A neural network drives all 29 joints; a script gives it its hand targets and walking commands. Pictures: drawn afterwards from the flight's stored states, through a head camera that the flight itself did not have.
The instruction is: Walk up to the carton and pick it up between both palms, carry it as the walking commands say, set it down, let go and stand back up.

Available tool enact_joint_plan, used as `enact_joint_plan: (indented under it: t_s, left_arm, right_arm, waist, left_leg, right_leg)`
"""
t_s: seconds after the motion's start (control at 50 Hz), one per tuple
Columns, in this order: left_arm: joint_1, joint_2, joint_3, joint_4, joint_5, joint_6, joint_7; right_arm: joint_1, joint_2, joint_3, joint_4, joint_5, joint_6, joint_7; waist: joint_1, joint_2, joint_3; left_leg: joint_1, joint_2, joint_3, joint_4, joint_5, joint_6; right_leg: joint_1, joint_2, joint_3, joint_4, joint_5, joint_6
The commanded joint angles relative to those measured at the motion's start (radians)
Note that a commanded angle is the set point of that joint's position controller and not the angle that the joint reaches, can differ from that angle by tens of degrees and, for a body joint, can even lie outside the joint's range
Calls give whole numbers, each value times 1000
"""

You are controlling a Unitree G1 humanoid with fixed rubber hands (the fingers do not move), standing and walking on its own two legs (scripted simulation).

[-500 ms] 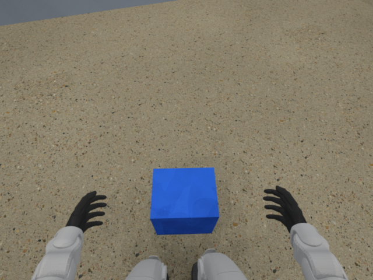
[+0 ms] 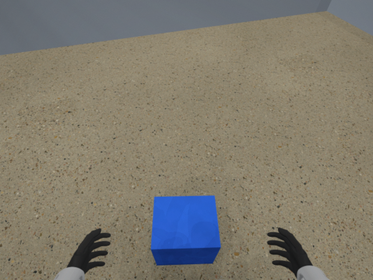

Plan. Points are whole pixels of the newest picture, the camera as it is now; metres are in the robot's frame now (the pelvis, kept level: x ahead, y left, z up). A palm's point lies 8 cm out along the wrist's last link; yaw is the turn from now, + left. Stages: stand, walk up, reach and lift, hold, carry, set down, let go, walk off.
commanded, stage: let go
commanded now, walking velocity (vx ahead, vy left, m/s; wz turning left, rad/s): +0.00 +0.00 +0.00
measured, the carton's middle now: (184, 231) +0.41 -0.01 -0.62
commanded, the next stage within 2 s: stand in 0.08 s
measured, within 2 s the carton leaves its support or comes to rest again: neither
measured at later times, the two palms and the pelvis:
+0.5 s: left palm (58, 255) +0.19 +0.28 -0.07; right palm (298, 223) +0.23 -0.24 -0.01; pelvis +0.05 +0.01 +0.00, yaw +0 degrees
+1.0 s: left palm (50, 274) +0.16 +0.29 -0.08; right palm (304, 250) +0.18 -0.24 -0.03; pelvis +0.04 +0.01 +0.00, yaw +0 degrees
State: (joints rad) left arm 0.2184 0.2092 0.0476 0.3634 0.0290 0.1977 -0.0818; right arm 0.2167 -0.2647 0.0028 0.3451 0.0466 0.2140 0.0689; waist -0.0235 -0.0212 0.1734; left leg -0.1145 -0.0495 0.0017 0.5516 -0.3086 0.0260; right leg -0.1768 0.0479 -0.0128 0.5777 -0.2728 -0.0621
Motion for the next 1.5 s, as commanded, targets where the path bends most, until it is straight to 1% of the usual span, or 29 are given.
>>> enact_joint_plan:
  t_s: [0.0,0.04,0.06,0.08,0.1,0.16,0.2,0.22,0.24,0.28,0.34,0.4,0.56,0.64,0.72,0.74,0.84,0.96,0.98,1.02,1.04,1.1,1.14,1.22,1.28,1.38,1.42,1.44,1.48]
  left_arm:
    - [-24,134,76,-153,39,-23,8]
    - [4,130,69,-140,36,-24,14]
    - [40,129,84,-132,49,4,30]
    - [0,210,77,56,-9,-86,65]
    - [19,239,81,51,5,-128,79]
    - [-43,233,71,111,24,-178,80]
    - [-48,230,69,124,21,-202,71]
    - [-54,241,71,146,23,-208,70]
    - [-49,245,74,174,12,-209,73]
    - [-41,254,76,194,14,-222,69]
    - [-34,268,73,250,21,-224,77]
    - [-34,269,72,246,12,-234,81]
    - [-70,287,73,276,6,-258,81]
    - [-112,303,78,301,5,-250,77]
    - [-63,324,82,320,5,-254,81]
    - [-49,322,70,332,7,-259,79]
    - [-96,317,77,329,9,-261,77]
    - [-74,304,71,359,-8,-264,71]
    - [-85,288,72,349,-12,-259,74]
    - [-74,299,74,363,-1,-268,77]
    - [-64,287,68,365,-2,-276,77]
    - [-97,292,68,370,1,-269,77]
    - [-100,282,65,388,2,-275,78]
    - [-84,300,67,379,-1,-269,76]
    - [-99,293,67,376,-1,-274,78]
    - [-100,328,69,418,-13,-271,75]
    - [-93,311,62,403,-6,-271,75]
    - [-85,325,64,406,-4,-275,72]
    - [-128,324,62,412,-3,-276,68]
  right_arm:
    - [-13,-51,-94,-106,-79,-43,-18]
    - [-23,-45,-60,-135,-61,-50,-19]
    - [11,-55,-70,-100,-56,-65,-25]
    - [-52,-149,-76,62,-53,-123,-53]
    - [-38,-175,-80,66,-66,-145,-61]
    - [-41,-207,-97,85,-89,-175,-63]
    - [18,-193,-75,92,-102,-197,-65]
    - [-5,-223,-96,96,-94,-209,-65]
    - [-19,-199,-92,92,-101,-222,-71]
    - [9,-224,-98,110,-98,-223,-64]
    - [-1,-203,-97,117,-95,-230,-74]
    - [18,-229,-95,105,-109,-242,-90]
    - [20,-238,-105,114,-110,-261,-91]
    - [5,-239,-96,114,-93,-264,-97]
    - [86,-218,-94,142,-98,-267,-99]
    - [51,-211,-84,146,-101,-271,-93]
    - [24,-243,-94,142,-106,-278,-97]
    - [62,-240,-85,193,-100,-282,-106]
    - [37,-254,-89,184,-103,-277,-106]
    - [14,-239,-90,169,-104,-283,-106]
    - [32,-254,-97,174,-96,-276,-107]
    - [48,-218,-88,187,-103,-281,-110]
    - [18,-238,-97,189,-98,-287,-110]
    - [12,-232,-88,196,-100,-282,-109]
    - [37,-230,-83,185,-93,-281,-104]
    - [56,-235,-93,210,-90,-286,-106]
    - [21,-245,-95,219,-97,-284,-111]
    - [12,-234,-87,210,-93,-279,-107]
    - [3,-224,-86,208,-89,-288,-107]
  waist:
    - [57,64,-195]
    - [68,12,-232]
    - [74,52,-256]
    - [65,-38,-426]
    - [55,-50,-459]
    - [22,-12,-398]
    - [19,5,-349]
    - [27,75,-357]
    - [28,4,-325]
    - [35,8,-317]
    - [24,23,-314]
    - [21,91,-248]
    - [33,40,-204]
    - [21,122,-218]
    - [12,58,-161]
    - [40,47,-170]
    - [41,109,-119]
    - [40,56,-133]
    - [45,120,-151]
    - [38,53,-151]
    - [44,102,-129]
    - [34,52,-168]
    - [29,131,-95]
    - [51,72,-88]
    - [31,133,-101]
    - [12,50,-61]
    - [45,99,-76]
    - [24,139,-57]
    - [21,105,-65]
  left_leg:
    - [-45,28,-36,-149,93,-22]
    - [-79,17,-44,-117,145,-11]
    - [-68,11,-45,-125,145,-20]
    - [-125,77,-59,-9,190,-11]
    - [-115,83,-82,-5,197,-10]
    - [-72,89,-99,-30,116,10]
    - [-85,95,-104,-61,157,28]
    - [-99,99,-100,-51,170,28]
    - [-91,109,-105,-39,194,32]
    - [-114,101,-97,-48,271,29]
    - [-69,103,-85,-26,325,18]
    - [-102,110,-81,-46,292,13]
    - [-134,108,-128,-95,242,33]
    - [-139,117,-113,-96,212,33]
    - [-163,118,-129,-91,217,43]
    - [-191,116,-142,-102,180,42]
    - [-194,95,-135,-109,165,45]
    - [-134,138,-150,-127,237,38]
    - [-145,133,-145,-127,240,31]
    - [-144,131,-154,-100,223,46]
    - [-161,133,-170,-113,228,43]
    - [-123,129,-156,-120,241,33]
    - [-155,127,-167,-133,232,34]
    - [-161,132,-157,-107,193,44]
    - [-155,134,-153,-122,243,37]
    - [-147,135,-188,-127,135,47]
    - [-156,144,-185,-154,76,46]
    - [-189,125,-167,-140,87,45]
    - [-166,129,-172,-138,108,40]
  right_leg:
    - [272,-35,66,-163,156,71]
    - [285,-44,72,-148,275,78]
    - [288,-49,84,-149,278,74]
    - [165,-118,114,-106,341,69]
    - [152,-136,145,-93,267,46]
    - [40,-125,165,-158,95,54]
    - [24,-108,139,-133,176,45]
    - [26,-119,147,-137,217,46]
    - [-17,-114,148,-139,240,51]
    - [47,-122,136,-121,398,55]
    - [2,-118,130,-136,394,55]
    - [-45,-123,155,-126,337,47]
    - [-53,-108,147,-139,263,19]
    - [-55,-107,163,-162,236,17]
    - [-27,-129,187,-169,235,-1]
    - [-19,-140,193,-151,249,2]
    - [-71,-126,195,-167,209,-10]
    - [-46,-133,186,-162,224,-9]
    - [-52,-136,203,-169,219,-3]
    - [-41,-126,191,-175,231,-4]
    - [-26,-139,197,-159,241,-5]
    - [-31,-142,190,-162,230,-6]
    - [-69,-136,197,-169,216,-8]
    - [-63,-145,210,-189,219,0]
    - [-46,-136,199,-164,227,-11]
    - [-116,-150,232,-194,114,-6]
    - [-71,-146,229,-218,103,0]
    - [-69,-147,215,-203,138,-12]
    - [-70,-160,235,-204,167,-14]
